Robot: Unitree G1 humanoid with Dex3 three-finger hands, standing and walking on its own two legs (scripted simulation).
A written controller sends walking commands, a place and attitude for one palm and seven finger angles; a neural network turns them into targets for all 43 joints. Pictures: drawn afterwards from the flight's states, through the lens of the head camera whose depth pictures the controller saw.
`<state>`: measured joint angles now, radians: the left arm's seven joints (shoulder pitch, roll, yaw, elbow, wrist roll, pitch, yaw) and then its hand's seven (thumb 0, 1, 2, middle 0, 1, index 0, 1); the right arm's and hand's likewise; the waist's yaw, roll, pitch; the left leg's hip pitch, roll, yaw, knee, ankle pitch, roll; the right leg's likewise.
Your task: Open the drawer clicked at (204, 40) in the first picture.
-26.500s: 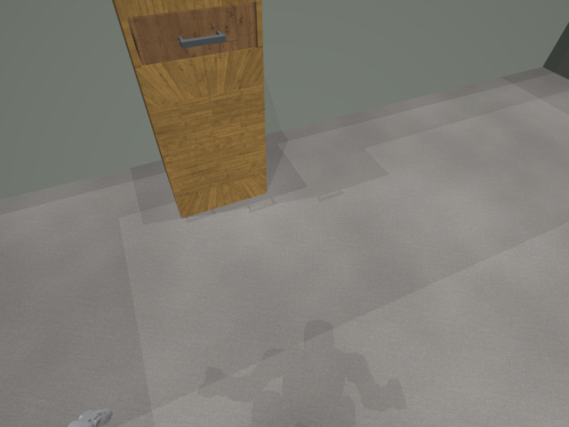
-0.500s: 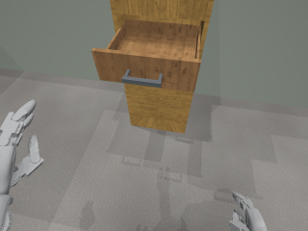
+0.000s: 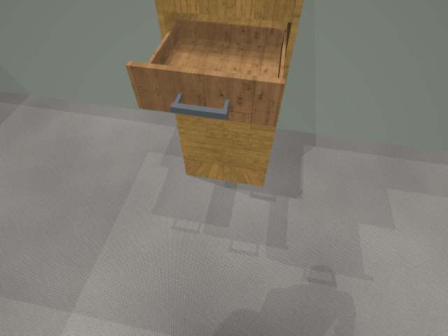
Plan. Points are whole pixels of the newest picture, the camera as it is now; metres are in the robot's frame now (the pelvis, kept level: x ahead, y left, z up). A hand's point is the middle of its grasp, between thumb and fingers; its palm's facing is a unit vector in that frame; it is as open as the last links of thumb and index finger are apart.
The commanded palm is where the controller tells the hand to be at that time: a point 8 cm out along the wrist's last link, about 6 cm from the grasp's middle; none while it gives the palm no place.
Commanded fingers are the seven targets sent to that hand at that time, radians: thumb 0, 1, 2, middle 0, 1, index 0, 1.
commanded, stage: let the arm hang, fingers relaxed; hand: left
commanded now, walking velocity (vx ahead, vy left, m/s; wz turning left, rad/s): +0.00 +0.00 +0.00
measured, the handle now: (201, 105) +0.62 +0.10 +0.03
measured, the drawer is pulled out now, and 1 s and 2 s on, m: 0.30 0.30 0.30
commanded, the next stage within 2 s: look to check the result in 0.54 s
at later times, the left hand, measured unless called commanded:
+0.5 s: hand out of the picture +0.05 +0.17 -0.17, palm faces +0.01 -0.97 -0.23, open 7.3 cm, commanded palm none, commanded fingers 0.00 0.90 0.90 -0.20 -0.30 -0.20 -0.30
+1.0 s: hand out of the picture +0.05 +0.17 -0.17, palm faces +0.01 -0.97 -0.25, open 7.4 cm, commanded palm none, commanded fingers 0.00 0.90 0.90 -0.20 -0.30 -0.20 -0.30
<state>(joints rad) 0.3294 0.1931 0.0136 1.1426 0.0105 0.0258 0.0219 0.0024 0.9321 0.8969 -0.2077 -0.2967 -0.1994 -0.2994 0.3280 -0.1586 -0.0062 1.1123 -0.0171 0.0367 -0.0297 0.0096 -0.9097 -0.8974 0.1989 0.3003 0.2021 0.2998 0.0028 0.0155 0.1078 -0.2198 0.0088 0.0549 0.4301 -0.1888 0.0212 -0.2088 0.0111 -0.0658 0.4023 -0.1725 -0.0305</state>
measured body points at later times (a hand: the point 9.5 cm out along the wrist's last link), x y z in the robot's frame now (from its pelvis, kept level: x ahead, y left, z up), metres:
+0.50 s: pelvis +0.01 -0.01 +0.00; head +0.02 -0.02 +0.45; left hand +0.05 +0.22 -0.15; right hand +0.00 -0.23 -0.17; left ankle +0.03 +0.10 -0.74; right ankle +0.03 -0.10 -0.74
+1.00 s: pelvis +0.02 -0.02 +0.00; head +0.05 -0.03 +0.45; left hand +0.05 +0.22 -0.15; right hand +0.04 -0.26 -0.16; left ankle +0.03 +0.10 -0.74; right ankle +0.03 -0.10 -0.74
